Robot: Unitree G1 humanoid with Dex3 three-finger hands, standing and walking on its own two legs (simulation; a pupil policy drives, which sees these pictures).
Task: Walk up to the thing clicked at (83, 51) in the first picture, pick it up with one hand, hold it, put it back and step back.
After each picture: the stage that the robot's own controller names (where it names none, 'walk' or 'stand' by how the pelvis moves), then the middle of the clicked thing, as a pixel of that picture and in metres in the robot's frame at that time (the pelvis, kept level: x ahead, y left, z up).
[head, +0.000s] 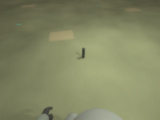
stand; (83, 53) +1.29 +0.17 -0.66
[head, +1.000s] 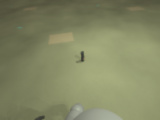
walk; (82, 56) +1.17 +0.26 -0.65
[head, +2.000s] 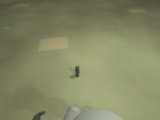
walk; (77, 71) +0.75 +0.24 -0.64
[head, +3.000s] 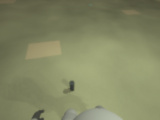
walk; (72, 86) +0.49 +0.20 -0.64
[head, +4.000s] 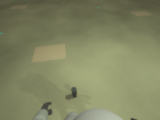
stand; (74, 92) +0.41 +0.20 -0.64
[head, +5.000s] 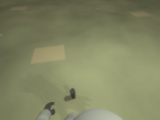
stand; (73, 93) +0.40 +0.21 -0.65
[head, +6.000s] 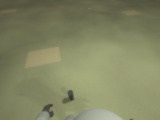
stand; (71, 95) +0.38 +0.24 -0.65
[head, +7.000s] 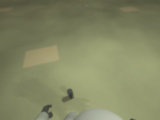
stand; (70, 94) +0.38 +0.25 -0.65
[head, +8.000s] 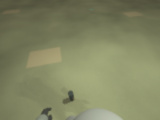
stand; (71, 96) +0.38 +0.23 -0.66
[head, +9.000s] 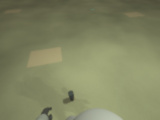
stand; (71, 96) +0.38 +0.23 -0.66
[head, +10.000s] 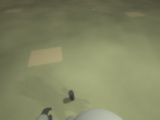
go down; (71, 95) +0.38 +0.23 -0.66
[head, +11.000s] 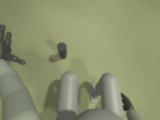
go down; (62, 52) +0.50 +0.21 -0.27
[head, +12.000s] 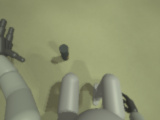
approach; (64, 53) +0.50 +0.20 -0.27
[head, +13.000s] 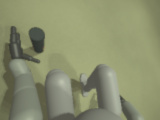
close in; (38, 43) +0.49 +0.24 -0.18
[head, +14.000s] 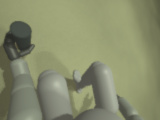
close; (23, 40) +0.49 +0.26 -0.17
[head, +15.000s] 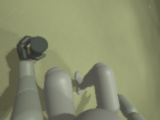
lift; (37, 49) +0.43 +0.23 -0.18
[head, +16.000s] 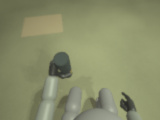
lift; (65, 67) +0.34 +0.17 +0.04
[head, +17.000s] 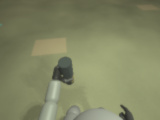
hold; (67, 73) +0.31 +0.16 +0.06
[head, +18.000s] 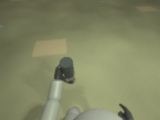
hold; (69, 72) +0.32 +0.16 +0.05
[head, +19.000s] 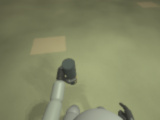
crouch; (71, 73) +0.32 +0.15 +0.03
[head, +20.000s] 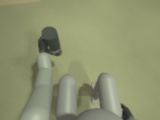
crouch; (54, 44) +0.49 +0.20 -0.03
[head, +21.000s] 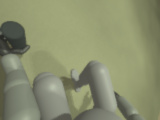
lower; (18, 41) +0.49 +0.25 -0.18
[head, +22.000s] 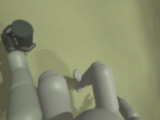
lower; (24, 39) +0.48 +0.25 -0.18
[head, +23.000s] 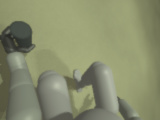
lower; (24, 40) +0.48 +0.25 -0.18
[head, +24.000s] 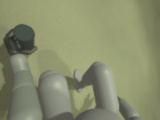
lower; (26, 42) +0.47 +0.25 -0.18
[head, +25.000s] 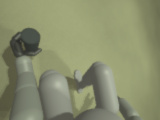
loosen; (31, 44) +0.46 +0.23 -0.18
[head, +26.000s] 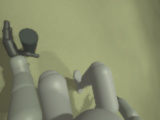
withdraw; (29, 44) +0.47 +0.23 -0.18
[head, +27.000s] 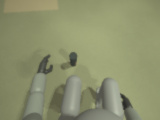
walk; (73, 60) +0.48 +0.16 -0.31
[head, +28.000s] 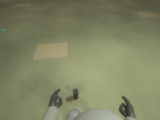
stand; (75, 94) +0.39 +0.15 -0.59
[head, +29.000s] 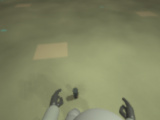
stand; (75, 93) +0.40 +0.16 -0.60
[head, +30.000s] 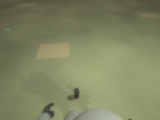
stand; (76, 93) +0.40 +0.15 -0.63
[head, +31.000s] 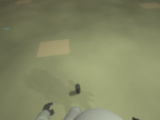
walk; (78, 89) +0.42 +0.17 -0.65
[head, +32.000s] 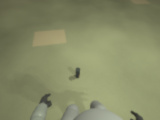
walk; (77, 73) +0.62 +0.15 -0.64
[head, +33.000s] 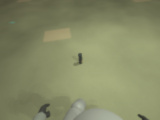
walk; (80, 58) +0.96 +0.25 -0.63
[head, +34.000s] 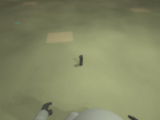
stand; (81, 60) +1.03 +0.20 -0.65
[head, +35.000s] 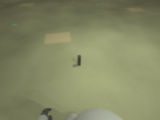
stand; (79, 60) +1.04 +0.22 -0.66
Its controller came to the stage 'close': yes
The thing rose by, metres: 0.69
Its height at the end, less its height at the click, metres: +0.00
